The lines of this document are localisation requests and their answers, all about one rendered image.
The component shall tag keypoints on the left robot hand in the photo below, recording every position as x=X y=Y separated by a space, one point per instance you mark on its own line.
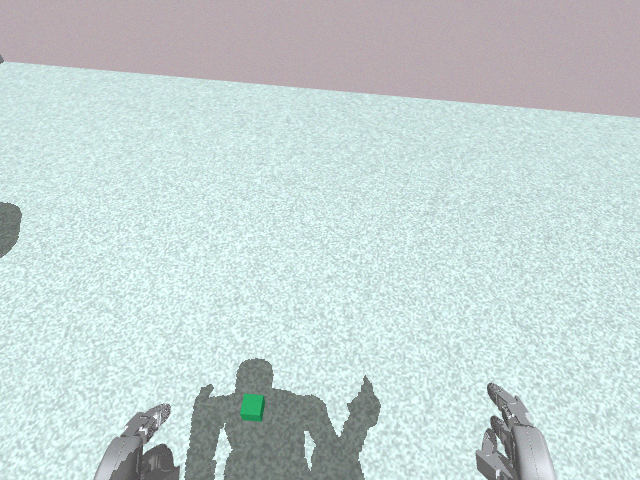
x=124 y=458

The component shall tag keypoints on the cube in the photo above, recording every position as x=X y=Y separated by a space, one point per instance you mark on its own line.
x=252 y=407

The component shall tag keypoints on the right robot hand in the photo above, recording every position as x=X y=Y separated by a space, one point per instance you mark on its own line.
x=525 y=445

